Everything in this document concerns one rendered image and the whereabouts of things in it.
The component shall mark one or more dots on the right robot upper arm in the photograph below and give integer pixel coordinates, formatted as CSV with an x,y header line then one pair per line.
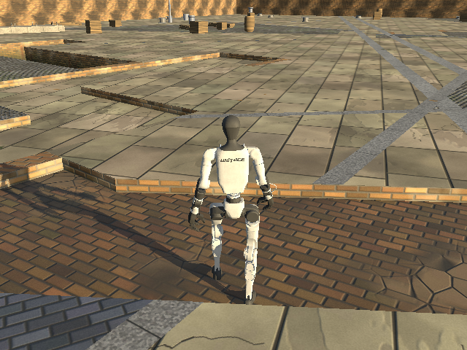
x,y
255,154

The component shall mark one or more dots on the right robot forearm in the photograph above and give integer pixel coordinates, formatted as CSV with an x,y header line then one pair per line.
x,y
266,190

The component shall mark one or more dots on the left robot hand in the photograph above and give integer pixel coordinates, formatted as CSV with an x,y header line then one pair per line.
x,y
193,222

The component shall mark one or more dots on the right robot hand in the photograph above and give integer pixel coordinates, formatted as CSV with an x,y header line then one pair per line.
x,y
263,200

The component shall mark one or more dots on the left robot upper arm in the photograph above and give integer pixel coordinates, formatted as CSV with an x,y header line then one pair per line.
x,y
206,166

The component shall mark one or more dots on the robot right shin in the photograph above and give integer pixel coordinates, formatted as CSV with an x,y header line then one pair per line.
x,y
249,272

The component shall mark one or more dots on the robot left thigh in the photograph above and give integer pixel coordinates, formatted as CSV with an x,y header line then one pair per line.
x,y
216,211

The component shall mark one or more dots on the left robot forearm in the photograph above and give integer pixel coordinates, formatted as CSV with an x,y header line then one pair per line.
x,y
198,199

